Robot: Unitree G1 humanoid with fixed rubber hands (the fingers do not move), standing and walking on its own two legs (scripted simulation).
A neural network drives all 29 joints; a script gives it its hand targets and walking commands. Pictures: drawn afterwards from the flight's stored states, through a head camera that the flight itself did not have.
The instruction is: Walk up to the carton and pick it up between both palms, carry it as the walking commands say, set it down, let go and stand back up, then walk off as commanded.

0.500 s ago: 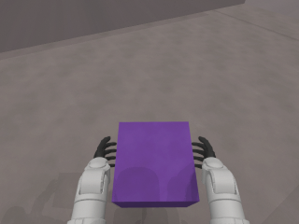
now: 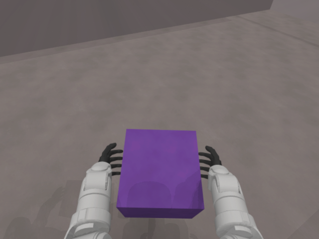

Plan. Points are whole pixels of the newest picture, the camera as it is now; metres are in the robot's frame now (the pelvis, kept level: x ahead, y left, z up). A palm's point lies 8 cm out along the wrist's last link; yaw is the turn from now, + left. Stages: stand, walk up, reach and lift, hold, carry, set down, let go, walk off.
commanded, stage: set down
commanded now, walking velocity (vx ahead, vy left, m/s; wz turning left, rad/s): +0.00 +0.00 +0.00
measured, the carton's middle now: (159, 174) +0.33 +0.02 -0.07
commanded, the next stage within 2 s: none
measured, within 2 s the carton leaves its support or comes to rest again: neither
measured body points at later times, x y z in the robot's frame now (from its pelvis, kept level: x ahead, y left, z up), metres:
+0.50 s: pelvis -0.02 +0.03 -0.04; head +0.09 +0.04 +0.39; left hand +0.34 +0.18 -0.10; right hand +0.32 -0.12 -0.09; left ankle +0.04 +0.12 -0.73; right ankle +0.05 -0.08 -0.73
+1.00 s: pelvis -0.03 +0.03 -0.12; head +0.12 +0.03 +0.30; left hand +0.37 +0.18 -0.18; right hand +0.36 -0.12 -0.18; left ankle +0.04 +0.12 -0.73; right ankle +0.05 -0.08 -0.73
